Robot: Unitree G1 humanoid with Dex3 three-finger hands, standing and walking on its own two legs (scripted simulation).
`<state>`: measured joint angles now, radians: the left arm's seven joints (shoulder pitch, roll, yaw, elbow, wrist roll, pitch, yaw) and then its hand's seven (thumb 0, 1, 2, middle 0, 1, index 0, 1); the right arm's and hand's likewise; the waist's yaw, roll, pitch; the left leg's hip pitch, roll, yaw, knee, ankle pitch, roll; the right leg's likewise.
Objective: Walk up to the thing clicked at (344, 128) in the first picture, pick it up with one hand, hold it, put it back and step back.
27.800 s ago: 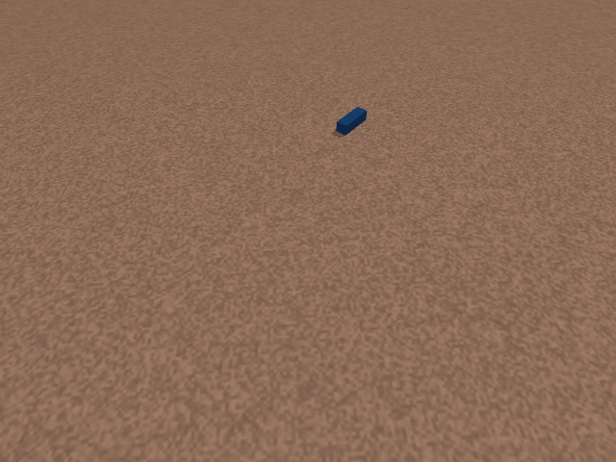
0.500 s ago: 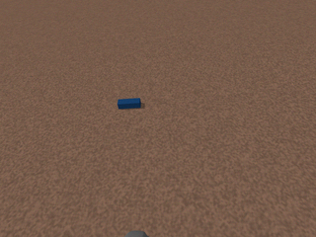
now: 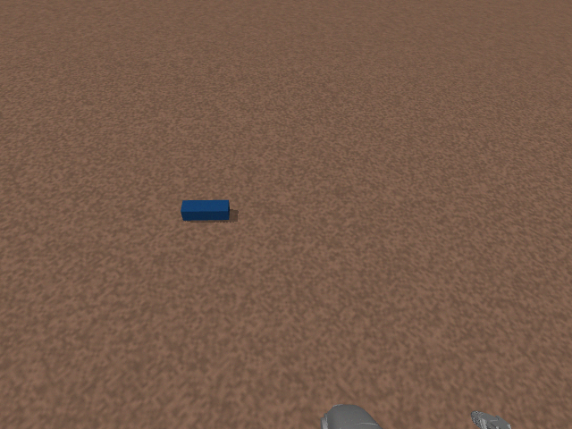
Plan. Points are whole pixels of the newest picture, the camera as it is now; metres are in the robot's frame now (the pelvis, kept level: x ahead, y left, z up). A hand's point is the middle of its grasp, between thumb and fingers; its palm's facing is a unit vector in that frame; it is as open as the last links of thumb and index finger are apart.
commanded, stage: walk up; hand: left
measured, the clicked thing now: (206, 210) +1.11 +0.32 -0.75
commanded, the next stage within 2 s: none
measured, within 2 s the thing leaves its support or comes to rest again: neither
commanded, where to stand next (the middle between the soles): +0.71 +0.03 m, yaw +1 degrees
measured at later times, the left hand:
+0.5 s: hand (149, 351) +0.26 +0.23 -0.12, palm faces +0.00 -0.91 -0.40, open 7.4 cm
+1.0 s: hand (131, 281) +0.41 +0.31 -0.16, palm faces -0.04 -0.94 -0.33, open 7.4 cm
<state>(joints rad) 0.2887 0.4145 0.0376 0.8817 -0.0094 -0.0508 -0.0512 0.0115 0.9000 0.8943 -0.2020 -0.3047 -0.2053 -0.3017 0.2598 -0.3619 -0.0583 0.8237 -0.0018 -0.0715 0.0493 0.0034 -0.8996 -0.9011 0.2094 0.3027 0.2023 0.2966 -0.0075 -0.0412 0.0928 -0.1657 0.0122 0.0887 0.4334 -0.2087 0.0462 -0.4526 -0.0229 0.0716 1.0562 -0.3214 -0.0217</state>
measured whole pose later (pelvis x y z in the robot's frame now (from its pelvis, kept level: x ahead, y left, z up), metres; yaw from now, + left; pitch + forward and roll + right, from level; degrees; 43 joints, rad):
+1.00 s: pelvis +0.38 +0.03 +0.00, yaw +1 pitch -3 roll +0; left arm 0.32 0.44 0.05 0.90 0.01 -0.03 -0.05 0.01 0.90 0.89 -0.20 -0.30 -0.20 -0.30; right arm 0.33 -0.37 -0.05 0.84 0.00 -0.08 0.05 0.00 -0.90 -0.90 0.21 0.30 0.20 0.30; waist -0.01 -0.06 0.09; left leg -0.17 -0.01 0.09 0.43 -0.21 0.05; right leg -0.49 -0.07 0.05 0.93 -0.27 -0.01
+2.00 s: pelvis +0.61 +0.05 -0.01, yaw +0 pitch -3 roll -1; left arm 0.27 0.42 0.04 0.93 0.01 0.00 -0.02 0.01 0.90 0.89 -0.20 -0.30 -0.20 -0.30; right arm 0.24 -0.38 -0.02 0.86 -0.01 -0.04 0.01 0.00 -0.90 -0.90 0.21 0.30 0.20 0.30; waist 0.00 -0.05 0.11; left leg -0.30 0.04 0.08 0.58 -0.23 0.03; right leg -0.38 -0.05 0.01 0.79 -0.38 -0.01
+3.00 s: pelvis +0.65 +0.03 +0.01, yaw +0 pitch -2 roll +0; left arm 0.09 0.34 0.01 1.18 0.01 0.00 -0.02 0.01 0.90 0.89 -0.20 -0.30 -0.20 -0.30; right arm 0.08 -0.35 0.00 1.16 0.00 -0.02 0.01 0.00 -0.90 -0.90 0.21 0.30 0.20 0.30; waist 0.00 0.01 0.05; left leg -0.14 0.04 0.04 0.33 -0.16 -0.02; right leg -0.11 -0.02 -0.03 0.33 -0.18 0.01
